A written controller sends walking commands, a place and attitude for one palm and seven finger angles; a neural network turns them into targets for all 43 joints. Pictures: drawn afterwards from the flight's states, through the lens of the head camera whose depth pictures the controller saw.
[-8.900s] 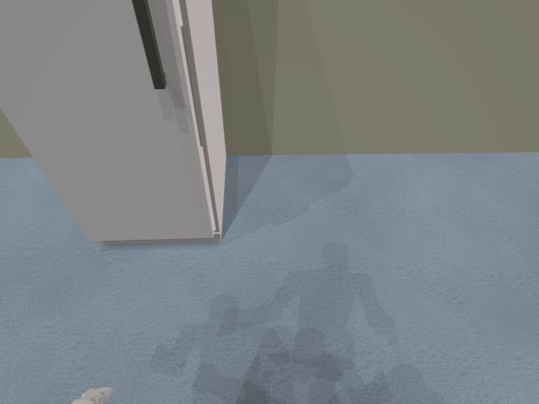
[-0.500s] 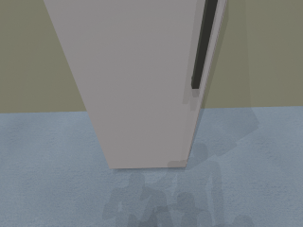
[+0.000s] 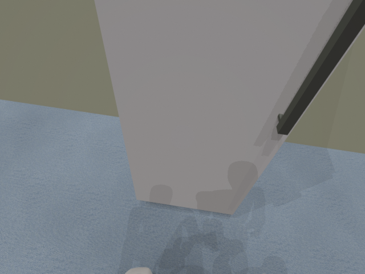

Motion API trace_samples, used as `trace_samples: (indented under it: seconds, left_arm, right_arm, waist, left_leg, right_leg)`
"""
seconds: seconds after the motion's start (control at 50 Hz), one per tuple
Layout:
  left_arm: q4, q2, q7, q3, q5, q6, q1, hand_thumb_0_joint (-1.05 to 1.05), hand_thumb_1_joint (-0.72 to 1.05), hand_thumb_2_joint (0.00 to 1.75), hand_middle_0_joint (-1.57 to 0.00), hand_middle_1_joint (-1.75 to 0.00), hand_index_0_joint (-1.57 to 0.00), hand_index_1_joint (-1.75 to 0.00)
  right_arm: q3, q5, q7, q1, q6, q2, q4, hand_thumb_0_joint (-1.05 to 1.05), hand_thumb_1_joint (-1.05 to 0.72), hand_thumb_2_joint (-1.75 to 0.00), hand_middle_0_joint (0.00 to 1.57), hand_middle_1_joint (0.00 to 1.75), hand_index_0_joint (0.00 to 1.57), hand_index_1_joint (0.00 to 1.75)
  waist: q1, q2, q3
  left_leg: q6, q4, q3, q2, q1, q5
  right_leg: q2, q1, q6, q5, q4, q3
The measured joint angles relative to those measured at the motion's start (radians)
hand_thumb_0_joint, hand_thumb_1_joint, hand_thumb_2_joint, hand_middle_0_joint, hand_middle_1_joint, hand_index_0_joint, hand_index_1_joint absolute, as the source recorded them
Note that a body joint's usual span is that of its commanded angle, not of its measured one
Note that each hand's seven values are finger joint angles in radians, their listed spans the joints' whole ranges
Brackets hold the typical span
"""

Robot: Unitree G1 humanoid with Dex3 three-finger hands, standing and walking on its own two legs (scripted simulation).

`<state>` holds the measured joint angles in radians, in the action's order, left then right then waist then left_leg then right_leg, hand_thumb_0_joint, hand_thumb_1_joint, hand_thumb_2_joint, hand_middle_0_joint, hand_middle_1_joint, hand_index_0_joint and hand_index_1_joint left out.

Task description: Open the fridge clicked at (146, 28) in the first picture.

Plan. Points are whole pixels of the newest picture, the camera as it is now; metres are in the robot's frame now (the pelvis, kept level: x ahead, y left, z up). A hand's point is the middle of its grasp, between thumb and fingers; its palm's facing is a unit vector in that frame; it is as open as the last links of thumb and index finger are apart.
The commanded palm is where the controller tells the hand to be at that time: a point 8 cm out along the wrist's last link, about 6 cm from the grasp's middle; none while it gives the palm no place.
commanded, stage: come to a stop and stand still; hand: right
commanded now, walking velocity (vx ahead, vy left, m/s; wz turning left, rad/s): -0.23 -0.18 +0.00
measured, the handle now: (323, 56) +0.49 -0.20 +0.26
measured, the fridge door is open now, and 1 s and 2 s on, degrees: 0 0 0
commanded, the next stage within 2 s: none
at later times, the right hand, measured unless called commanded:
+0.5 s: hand out of the picture -0.02 -0.29 -0.16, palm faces +0.05 +0.95 -0.30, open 7.3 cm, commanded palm none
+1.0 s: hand out of the picture -0.07 -0.30 -0.16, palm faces +0.01 +0.98 -0.20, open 7.3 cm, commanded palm none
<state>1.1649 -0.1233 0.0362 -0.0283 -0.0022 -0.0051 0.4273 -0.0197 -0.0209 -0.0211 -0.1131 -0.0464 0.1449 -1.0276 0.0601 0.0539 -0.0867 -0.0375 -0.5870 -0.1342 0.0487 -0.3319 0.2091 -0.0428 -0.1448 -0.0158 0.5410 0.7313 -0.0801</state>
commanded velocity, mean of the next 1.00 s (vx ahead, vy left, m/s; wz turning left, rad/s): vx -0.01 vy -0.02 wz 0.00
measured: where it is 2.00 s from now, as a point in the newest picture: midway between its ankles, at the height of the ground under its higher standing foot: outside the picture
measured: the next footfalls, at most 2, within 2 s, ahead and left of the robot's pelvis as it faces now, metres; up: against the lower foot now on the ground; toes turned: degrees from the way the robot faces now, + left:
right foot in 0.34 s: +0.01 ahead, -0.16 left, +0.00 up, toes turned -5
left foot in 0.54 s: +0.03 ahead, +0.02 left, +0.00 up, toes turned -5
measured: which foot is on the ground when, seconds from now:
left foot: down 0.00-0.36, up 0.38-0.52, down 0.54-1.00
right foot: up 0.00-0.32, down 0.34-1.00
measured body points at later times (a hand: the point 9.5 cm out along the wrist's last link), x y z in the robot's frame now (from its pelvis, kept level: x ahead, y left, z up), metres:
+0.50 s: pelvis -0.05 -0.08 +0.00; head -0.09 -0.06 +0.45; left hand +0.04 +0.16 -0.14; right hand -0.03 -0.34 -0.14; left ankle +0.00 +0.04 -0.71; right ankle -0.03 -0.16 -0.73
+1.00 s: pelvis -0.09 -0.13 +0.01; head -0.09 -0.12 +0.46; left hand -0.10 +0.11 -0.15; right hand -0.07 -0.35 -0.15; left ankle -0.01 +0.02 -0.72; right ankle -0.03 -0.16 -0.73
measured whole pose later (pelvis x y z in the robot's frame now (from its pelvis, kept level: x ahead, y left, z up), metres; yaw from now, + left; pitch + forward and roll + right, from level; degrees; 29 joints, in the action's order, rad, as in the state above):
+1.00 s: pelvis -0.09 -0.13 +0.01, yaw +1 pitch -3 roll +0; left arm 1.04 -0.19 0.02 -0.02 -0.02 -0.03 0.33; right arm -0.01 -0.03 -0.02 -0.31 0.03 0.14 -1.02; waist 0.01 0.03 -0.03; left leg -0.04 -0.56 0.05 0.03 -0.33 0.32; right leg 0.09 -0.25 0.13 0.16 0.43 -0.14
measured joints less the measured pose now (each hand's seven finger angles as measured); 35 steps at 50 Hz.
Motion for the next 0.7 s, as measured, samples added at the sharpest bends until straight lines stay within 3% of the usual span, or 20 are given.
trace_samples:
  seconds: [0.08, 0.2, 0.3, 0.34, 0.36, 0.4, 0.46, 0.58, 0.7]
  left_arm:
    - [-0.028, -0.009, 0.0, -0.013, 0.003, -0.032, -0.073, 0.01, 0.91, 0.9, -0.2, -0.3, -0.19, -0.29]
    - [-0.106, -0.047, -0.018, -0.036, -0.01, -0.052, -0.187, 0.01, 0.91, 0.9, -0.2, -0.3, -0.19, -0.29]
    - [-0.184, -0.076, -0.027, -0.039, -0.009, -0.036, -0.223, 0.0, 0.92, 0.9, -0.2, -0.3, -0.19, -0.29]
    - [-0.232, -0.094, -0.025, -0.039, -0.011, -0.02, -0.208, 0.0, 0.92, 0.9, -0.2, -0.3, -0.19, -0.29]
    - [-0.246, -0.096, -0.023, -0.039, -0.015, -0.016, -0.205, 0.0, 0.92, 0.9, -0.2, -0.3, -0.19, -0.29]
    - [-0.27, -0.096, -0.021, -0.03, -0.024, -0.023, -0.196, 0.0, 0.92, 0.9, -0.2, -0.3, -0.19, -0.29]
    - [-0.288, -0.09, -0.024, -0.017, -0.028, -0.033, -0.192, 0.01, 0.92, 0.9, -0.2, -0.3, -0.19, -0.29]
    - [-0.283, -0.073, -0.027, 0.01, -0.019, -0.031, -0.204, 0.01, 0.91, 0.9, -0.2, -0.3, -0.19, -0.29]
    - [-0.256, -0.079, -0.025, 0.002, -0.016, -0.02, -0.163, 0.0, 0.94, 0.9, -0.2, -0.3, -0.2, -0.29]
  right_arm:
    - [0.009, -0.003, -0.014, 0.014, 0.019, -0.027, 0.007, 0.01, -0.91, -0.9, 0.2, 0.3, 0.2, 0.3]
    - [-0.016, -0.01, -0.021, 0.009, 0.049, -0.01, 0.03, -0.01, -0.93, -0.9, 0.21, 0.3, 0.21, 0.3]
    - [-0.016, -0.019, -0.03, -0.043, 0.069, 0.029, 0.038, 0.0, -0.92, -0.9, 0.21, 0.3, 0.21, 0.3]
    - [-0.01, -0.013, -0.032, -0.081, 0.078, 0.041, 0.045, 0.0, -0.92, -0.9, 0.21, 0.3, 0.21, 0.3]
    - [-0.01, -0.008, -0.031, -0.094, 0.088, 0.048, 0.041, 0.0, -0.92, -0.9, 0.21, 0.3, 0.21, 0.3]
    - [-0.014, -0.003, -0.027, -0.13, 0.109, 0.057, 0.038, 0.01, -0.91, -0.9, 0.2, 0.3, 0.21, 0.3]
    - [-0.014, -0.009, -0.016, -0.18, 0.119, 0.063, 0.039, 0.01, -0.91, -0.9, 0.2, 0.3, 0.2, 0.3]
    - [0.0, -0.01, -0.006, -0.229, 0.078, 0.05, 0.05, 0.01, -0.91, -0.9, 0.2, 0.3, 0.2, 0.3]
    - [0.02, -0.006, 0.0, -0.254, 0.074, 0.01, 0.036, 0.01, -0.91, -0.9, 0.2, 0.3, 0.2, 0.3]
  waist:
    - [-0.02, -0.014, -0.012]
    - [-0.056, -0.029, -0.003]
    - [-0.073, -0.053, 0.026]
    - [-0.066, -0.048, 0.051]
    - [-0.066, -0.052, 0.055]
    - [-0.075, -0.048, 0.075]
    - [-0.074, -0.027, 0.103]
    - [-0.098, -0.008, 0.081]
    - [-0.063, 0.01, 0.071]
  left_leg:
    - [-0.001, 0.031, 0.001, 0.017, 0.011, -0.01]
    - [0.015, 0.06, 0.012, 0.034, -0.009, -0.054]
    - [0.043, 0.04, 0.031, 0.055, -0.04, -0.073]
    - [0.054, -0.017, 0.038, 0.069, -0.063, -0.051]
    - [0.055, -0.053, 0.056, 0.075, -0.069, -0.001]
    - [0.04, -0.128, 0.104, 0.052, -0.082, 0.13]
    - [0.026, -0.229, 0.128, 0.007, -0.085, 0.161]
    - [0.022, -0.056, 0.139, -0.03, 0.004, 0.054]
    - [0.025, 0.014, 0.136, -0.026, 0.003, 0.046]
  right_leg:
    - [0.016, -0.137, -0.008, 0.028, 0.175, 0.03]
    - [0.009, -0.248, -0.026, -0.079, 0.236, 0.055]
    - [0.015, -0.177, -0.025, -0.078, 0.049, 0.038]
    - [0.026, -0.118, -0.009, -0.182, -0.095, 0.024]
    - [0.039, -0.115, 0.011, -0.222, -0.087, 0.016]
    - [0.048, -0.101, 0.049, -0.216, -0.076, -0.008]
    - [0.06, -0.09, 0.076, -0.22, -0.105, -0.025]
    - [0.093, -0.13, 0.094, -0.259, -0.125, -0.047]
    - [0.101, -0.14, 0.093, -0.301, -0.195, -0.041]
